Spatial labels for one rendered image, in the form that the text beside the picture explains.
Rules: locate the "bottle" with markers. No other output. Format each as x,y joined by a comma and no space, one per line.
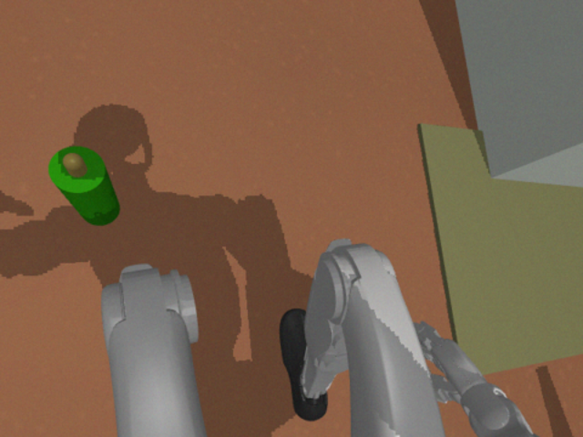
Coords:
81,175

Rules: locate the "right robot arm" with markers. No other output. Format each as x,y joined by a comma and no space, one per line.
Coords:
492,414

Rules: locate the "right robot hand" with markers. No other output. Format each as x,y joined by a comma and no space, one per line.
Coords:
450,359

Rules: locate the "right robot foot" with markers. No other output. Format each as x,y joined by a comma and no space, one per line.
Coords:
293,347

